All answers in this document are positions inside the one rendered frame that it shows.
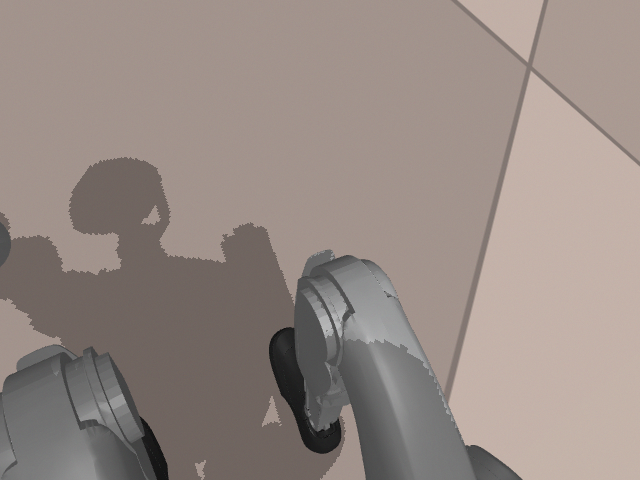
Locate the right robot foot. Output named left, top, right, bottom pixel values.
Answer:
left=269, top=327, right=341, bottom=454

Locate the right robot hand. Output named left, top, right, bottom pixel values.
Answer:
left=465, top=445, right=522, bottom=480

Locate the left robot foot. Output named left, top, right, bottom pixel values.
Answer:
left=140, top=417, right=169, bottom=480

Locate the tin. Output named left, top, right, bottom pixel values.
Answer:
left=0, top=222, right=11, bottom=267

